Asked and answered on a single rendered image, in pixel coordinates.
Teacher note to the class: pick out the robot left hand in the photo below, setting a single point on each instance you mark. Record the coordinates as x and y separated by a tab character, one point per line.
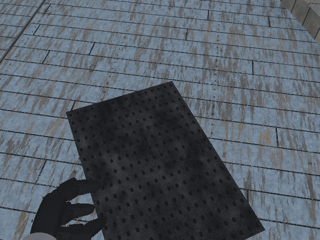
55	210

